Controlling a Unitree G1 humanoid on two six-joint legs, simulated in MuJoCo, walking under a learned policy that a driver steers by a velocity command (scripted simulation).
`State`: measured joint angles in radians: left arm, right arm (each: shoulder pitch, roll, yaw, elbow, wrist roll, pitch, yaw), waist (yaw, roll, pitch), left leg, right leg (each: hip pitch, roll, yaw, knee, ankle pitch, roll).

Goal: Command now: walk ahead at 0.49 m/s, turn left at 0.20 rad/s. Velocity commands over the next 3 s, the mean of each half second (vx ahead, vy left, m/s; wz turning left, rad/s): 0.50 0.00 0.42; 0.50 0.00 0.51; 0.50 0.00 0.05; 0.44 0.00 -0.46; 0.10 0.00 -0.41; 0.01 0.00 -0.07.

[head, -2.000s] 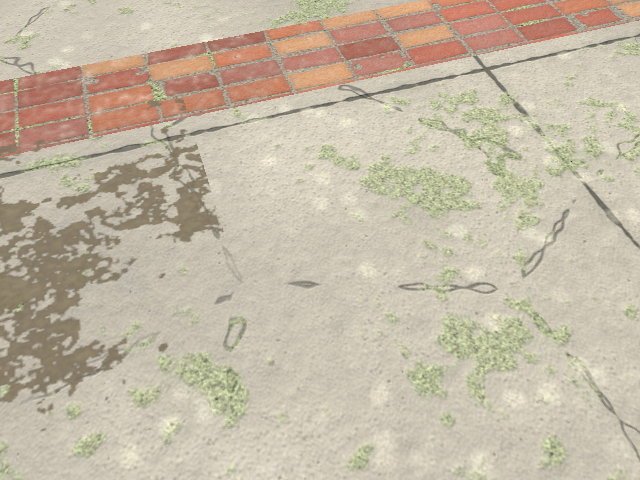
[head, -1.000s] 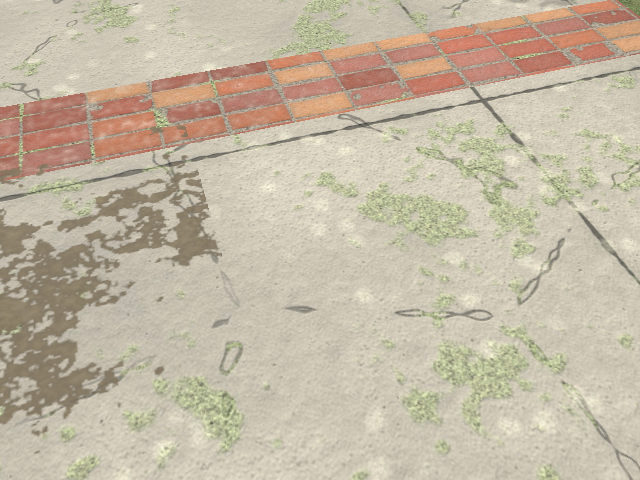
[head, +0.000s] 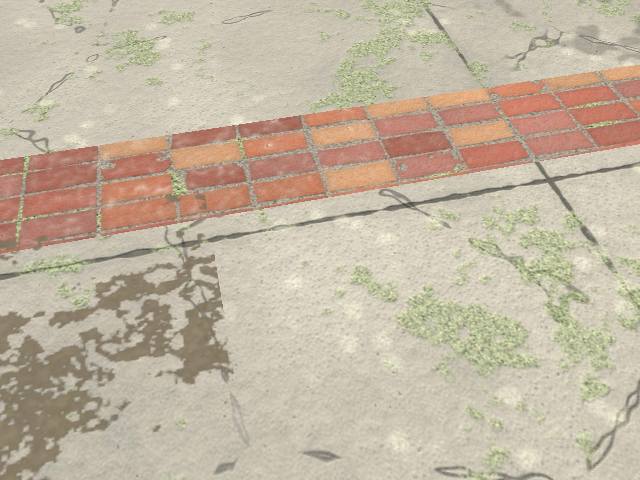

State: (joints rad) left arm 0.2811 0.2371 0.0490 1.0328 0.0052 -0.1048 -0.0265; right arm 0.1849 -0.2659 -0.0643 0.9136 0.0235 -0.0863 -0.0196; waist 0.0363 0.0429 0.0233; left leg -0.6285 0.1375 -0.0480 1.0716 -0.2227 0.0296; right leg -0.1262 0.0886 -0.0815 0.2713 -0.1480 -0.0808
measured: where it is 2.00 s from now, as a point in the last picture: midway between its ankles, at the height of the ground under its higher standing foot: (188, 276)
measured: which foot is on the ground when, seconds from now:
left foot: up 0.00-0.28, down 0.30-0.80, up 0.82-1.00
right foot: down 0.00-0.32, up 0.34-0.76, down 0.78-1.00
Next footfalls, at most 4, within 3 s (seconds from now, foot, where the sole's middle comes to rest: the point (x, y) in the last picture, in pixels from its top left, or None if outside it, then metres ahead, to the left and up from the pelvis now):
0.30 left None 0.35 0.16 -0.78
0.78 right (324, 405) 0.67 0.05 -0.78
1.28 left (171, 362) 0.77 0.41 -0.78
1.84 right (227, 243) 1.14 0.33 -0.78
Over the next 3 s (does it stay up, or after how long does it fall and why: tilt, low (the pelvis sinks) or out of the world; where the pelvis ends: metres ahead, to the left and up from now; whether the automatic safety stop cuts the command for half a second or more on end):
stays up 1.18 0.41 -0.01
